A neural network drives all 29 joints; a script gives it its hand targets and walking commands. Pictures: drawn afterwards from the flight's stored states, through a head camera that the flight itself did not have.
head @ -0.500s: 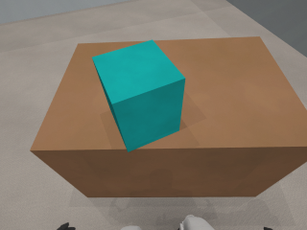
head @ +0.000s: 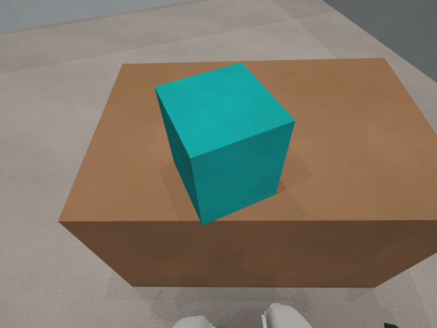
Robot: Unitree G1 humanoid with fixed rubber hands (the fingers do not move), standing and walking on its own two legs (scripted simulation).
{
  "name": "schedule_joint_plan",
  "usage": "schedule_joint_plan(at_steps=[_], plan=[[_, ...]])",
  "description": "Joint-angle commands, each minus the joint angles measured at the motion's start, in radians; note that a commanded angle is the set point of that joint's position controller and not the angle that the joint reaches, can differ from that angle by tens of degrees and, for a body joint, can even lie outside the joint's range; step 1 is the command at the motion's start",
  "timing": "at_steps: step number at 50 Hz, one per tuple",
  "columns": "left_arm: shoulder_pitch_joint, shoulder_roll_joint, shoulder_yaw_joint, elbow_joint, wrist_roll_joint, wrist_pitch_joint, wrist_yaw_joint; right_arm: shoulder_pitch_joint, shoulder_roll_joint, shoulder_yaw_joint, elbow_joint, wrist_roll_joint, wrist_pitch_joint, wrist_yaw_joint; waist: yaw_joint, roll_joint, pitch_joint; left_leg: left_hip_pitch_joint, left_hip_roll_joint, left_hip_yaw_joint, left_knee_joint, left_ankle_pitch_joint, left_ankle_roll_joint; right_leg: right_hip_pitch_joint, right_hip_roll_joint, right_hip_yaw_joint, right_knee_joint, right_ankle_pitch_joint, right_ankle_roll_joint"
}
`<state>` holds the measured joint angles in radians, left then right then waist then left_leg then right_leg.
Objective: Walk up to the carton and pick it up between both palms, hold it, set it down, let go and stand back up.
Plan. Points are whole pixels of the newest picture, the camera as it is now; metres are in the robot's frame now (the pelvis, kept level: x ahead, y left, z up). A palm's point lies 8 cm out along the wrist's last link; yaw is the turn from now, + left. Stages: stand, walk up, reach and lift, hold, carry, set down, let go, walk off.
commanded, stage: walk up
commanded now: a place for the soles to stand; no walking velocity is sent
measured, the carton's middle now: (221, 146) +0.48 +0.02 +0.01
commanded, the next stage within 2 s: none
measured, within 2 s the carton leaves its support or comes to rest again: neither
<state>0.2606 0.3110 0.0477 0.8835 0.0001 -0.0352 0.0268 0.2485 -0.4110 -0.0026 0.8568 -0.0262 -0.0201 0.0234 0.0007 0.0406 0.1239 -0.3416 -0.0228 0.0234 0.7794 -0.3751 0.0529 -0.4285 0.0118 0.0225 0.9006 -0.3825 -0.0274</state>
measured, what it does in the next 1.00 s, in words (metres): steps on the spot: right foot, then left foot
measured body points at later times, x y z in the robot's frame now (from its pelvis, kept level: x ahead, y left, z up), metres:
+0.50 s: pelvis +0.00 -0.01 +0.00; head +0.02 -0.02 +0.45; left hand +0.06 +0.29 -0.12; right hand +0.08 -0.32 -0.12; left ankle +0.01 +0.08 -0.70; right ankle +0.03 -0.14 -0.71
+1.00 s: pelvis +0.01 -0.03 +0.00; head +0.02 -0.05 +0.45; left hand +0.07 +0.27 -0.11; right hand +0.09 -0.33 -0.12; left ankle +0.02 +0.08 -0.69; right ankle +0.05 -0.14 -0.71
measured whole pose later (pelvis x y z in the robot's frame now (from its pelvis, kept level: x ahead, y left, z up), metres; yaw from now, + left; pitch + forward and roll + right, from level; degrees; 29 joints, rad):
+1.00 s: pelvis +0.01 -0.03 +0.00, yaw -1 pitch -4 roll +1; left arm 0.27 0.32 0.05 0.93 0.00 -0.08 0.03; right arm 0.23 -0.38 -0.01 0.86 -0.02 0.00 0.02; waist 0.00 0.02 0.11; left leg -0.35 -0.02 0.03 0.89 -0.48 0.04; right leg -0.34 0.02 0.03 0.75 -0.34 -0.02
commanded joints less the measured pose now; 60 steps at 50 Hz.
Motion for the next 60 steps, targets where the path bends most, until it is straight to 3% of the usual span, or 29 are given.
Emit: schedule_joint_plan(at_steps=[1,3,6,9,11,12,13,14,15,16,19,22,25,26,27,28,29,31,35,39,41,43,44,45,46,47,51,56,60], plan=[[0.065,0.288,0.059,-0.015,-0.003,-0.009,0.011,0.002,-0.221,-0.106,-0.079,0.007,-0.029,-0.041,-0.007,0.096,-0.086,0.25,0.244,-0.329,-0.413,0.336,-0.011,-0.161,-0.034,0.047,0.07,-0.056,0.017],[0.037,0.266,0.049,-0.03,0.0,-0.019,0.016,0.035,-0.21,-0.108,-0.072,0.003,-0.027,-0.039,-0.022,0.09,-0.124,0.285,0.258,-0.285,-0.344,0.516,0.057,-0.156,-0.042,0.007,0.021,-0.086,0.015],[0.008,0.253,0.048,-0.045,0.004,-0.023,0.017,0.031,-0.22,-0.112,-0.074,0.004,-0.023,-0.038,-0.02,0.094,-0.122,0.246,0.282,-0.29,-0.31,0.55,0.108,-0.109,-0.04,-0.034,-0.036,-0.103,0.005],[0.028,0.254,0.048,-0.039,0.007,-0.035,0.02,-0.007,-0.214,-0.111,-0.094,0.003,-0.017,-0.031,0.0,0.092,-0.139,0.181,0.275,-0.26,-0.275,0.482,0.136,0.011,-0.041,-0.048,-0.158,-0.085,-0.016],[0.087,0.25,0.052,-0.015,0.009,-0.051,0.025,-0.056,-0.201,-0.104,-0.103,0.013,-0.008,-0.024,0.042,0.084,-0.15,0.07,0.229,-0.196,-0.179,0.452,0.105,0.178,-0.023,-0.068,-0.343,0.074,-0.036],[0.113,0.272,0.06,0.006,0.02,-0.063,0.029,-0.075,-0.179,-0.096,-0.103,0.012,-0.004,-0.019,0.062,0.056,-0.157,-0.041,0.185,-0.164,-0.089,0.372,0.079,0.289,-0.04,0.03,-0.383,0.123,-0.063],[0.168,0.339,0.076,0.012,0.029,-0.07,0.036,-0.084,-0.137,-0.088,-0.12,0.014,-0.001,-0.016,0.071,-0.094,-0.182,-0.167,0.074,-0.079,0.092,0.209,0.023,0.373,-0.193,0.318,-0.445,0.167,-0.117],[0.115,0.392,0.085,0.006,0.024,-0.071,0.033,-0.069,-0.112,-0.081,-0.118,0.01,0.008,-0.019,0.031,-0.195,-0.111,-0.284,0.007,-0.03,0.17,-0.171,-0.023,0.335,-0.363,0.571,-0.5,0.208,-0.204],[0.082,0.421,0.095,-0.008,0.027,-0.067,0.032,-0.095,-0.183,-0.102,-0.106,0.003,0.019,-0.02,0.036,-0.136,-0.074,-0.249,0.041,-0.09,0.263,-0.256,-0.018,0.219,-0.418,0.623,-0.542,0.099,-0.294],[0.078,0.429,0.103,-0.022,0.025,-0.067,0.031,-0.087,-0.204,-0.109,-0.104,0.002,0.022,-0.012,0.027,-0.123,-0.048,-0.266,0.038,-0.086,0.289,-0.253,-0.011,0.199,-0.41,0.62,-0.562,-0.008,-0.298],[0.008,0.377,0.098,-0.035,0.024,-0.06,0.025,-0.04,-0.193,-0.121,-0.077,0.0,0.011,0.006,0.003,-0.15,0.018,-0.228,0.066,-0.081,0.218,-0.17,-0.003,0.156,-0.315,0.483,-0.548,-0.067,-0.237],[0.038,0.388,0.1,-0.045,0.03,-0.054,0.013,-0.036,-0.187,-0.119,-0.08,0.003,0.003,0.01,0.02,-0.197,-0.026,-0.148,0.055,-0.041,0.099,-0.181,-0.01,0.158,-0.297,0.445,-0.509,-0.047,-0.227],[-0.062,0.345,0.075,-0.065,0.015,-0.037,0.007,0.09,-0.169,-0.118,-0.04,0.007,-0.025,-0.004,-0.073,-0.154,-0.069,0.17,0.05,-0.07,-0.252,-0.028,-0.012,0.002,-0.206,0.257,-0.275,0.088,-0.137],[-0.056,0.258,0.054,-0.073,0.012,-0.032,0.008,0.169,-0.216,-0.131,-0.022,-0.002,-0.04,-0.017,-0.1,0.019,-0.112,0.308,0.183,-0.318,-0.478,-0.106,-0.011,-0.094,-0.08,0.108,-0.01,0.11,-0.063],[-0.038,0.203,0.035,-0.075,0.007,-0.03,0.01,0.126,-0.295,-0.142,-0.036,-0.011,-0.048,-0.027,-0.074,0.109,-0.063,0.355,0.34,-0.584,-0.539,0.018,0.0,-0.287,0.088,0.029,0.122,-0.116,-0.003],[-0.049,0.266,0.048,-0.053,0.01,-0.021,0.017,0.105,-0.328,-0.144,-0.047,-0.003,-0.046,-0.029,-0.075,0.01,-0.076,0.294,0.418,-0.665,-0.576,-0.037,0.022,-0.291,0.045,0.074,0.163,-0.157,0.005],[-0.027,0.307,0.057,-0.035,0.012,-0.014,0.015,0.058,-0.321,-0.139,-0.044,0.008,-0.044,-0.032,-0.048,0.003,-0.033,0.214,0.4,-0.597,-0.557,-0.051,0.039,-0.247,0.018,0.096,0.173,-0.117,0.001],[0.027,0.307,0.063,-0.011,0.005,-0.012,0.005,0.018,-0.254,-0.128,-0.059,0.004,-0.041,-0.031,-0.022,0.068,-0.046,0.223,0.303,-0.439,-0.516,0.07,-0.009,-0.205,-0.022,0.073,0.146,-0.043,0.003],[0.02,0.272,0.054,-0.012,0.012,-0.02,0.005,0.072,-0.223,-0.127,-0.067,0.007,-0.037,-0.034,-0.038,0.11,-0.145,0.362,0.269,-0.293,-0.355,0.466,0.061,-0.212,-0.037,-0.001,0.046,-0.077,0.016],[-0.006,0.269,0.057,-0.035,0.015,-0.029,0.007,0.056,-0.231,-0.129,-0.073,0.005,-0.029,-0.031,-0.038,0.067,-0.126,0.304,0.334,-0.337,-0.343,0.351,0.139,-0.17,-0.05,-0.03,-0.041,-0.1,0.002],[0.003,0.269,0.055,-0.031,0.018,-0.039,0.004,0.016,-0.239,-0.128,-0.08,0.001,-0.025,-0.024,-0.025,0.109,-0.141,0.23,0.295,-0.285,-0.312,0.279,0.146,-0.064,-0.039,-0.05,-0.135,-0.083,-0.014],[0.094,0.262,0.056,0.002,0.022,-0.06,0.007,-0.042,-0.232,-0.121,-0.088,0.012,-0.017,-0.013,0.039,0.038,-0.17,0.082,0.258,-0.201,-0.213,0.193,0.14,0.167,-0.016,-0.074,-0.32,0.049,-0.041],[0.138,0.267,0.061,0.019,0.025,-0.071,0.013,-0.064,-0.195,-0.104,-0.093,0.007,-0.013,-0.01,0.065,0.023,-0.166,-0.008,0.201,-0.155,-0.096,0.197,0.104,0.266,-0.01,0.012,-0.41,0.039,-0.063],[0.182,0.351,0.085,0.021,0.037,-0.08,0.023,-0.062,-0.14,-0.092,-0.111,0.013,-0.012,-0.01,0.071,-0.167,-0.203,-0.157,0.073,-0.063,0.156,0.147,0.033,0.382,-0.186,0.369,-0.534,-0.012,-0.11],[0.138,0.415,0.1,0.012,0.028,-0.079,0.024,-0.05,-0.108,-0.078,-0.119,0.01,-0.004,-0.009,0.037,-0.266,-0.116,-0.373,-0.026,0.003,0.243,-0.209,-0.03,0.401,-0.367,0.676,-0.585,0.002,-0.193],[0.116,0.439,0.111,0.005,0.031,-0.071,0.021,-0.099,-0.196,-0.104,-0.106,-0.006,0.008,-0.016,0.047,-0.127,-0.064,-0.368,0.034,-0.087,0.294,-0.254,-0.016,0.282,-0.407,0.715,-0.612,-0.111,-0.251],[0.0,0.365,0.095,-0.036,0.022,-0.059,0.016,-0.006,-0.203,-0.115,-0.054,0.007,0.013,0.003,-0.005,-0.191,0.016,-0.24,0.059,-0.074,0.229,-0.12,-0.017,0.142,-0.259,0.498,-0.615,-0.231,-0.192],[0.053,0.39,0.103,-0.044,0.029,-0.051,0.008,-0.038,-0.203,-0.115,-0.06,0.0,0.013,0.001,0.033,-0.208,-0.002,-0.215,0.059,-0.069,0.162,-0.152,-0.016,0.171,-0.279,0.516,-0.579,-0.204,-0.212],[0.021,0.391,0.097,-0.059,0.028,-0.039,0.004,-0.005,-0.214,-0.109,-0.06,0.006,-0.002,-0.003,0.019,-0.242,-0.05,-0.099,0.045,-0.037,0.015,-0.169,-0.009,0.173,-0.262,0.434,-0.497,-0.087,-0.203]])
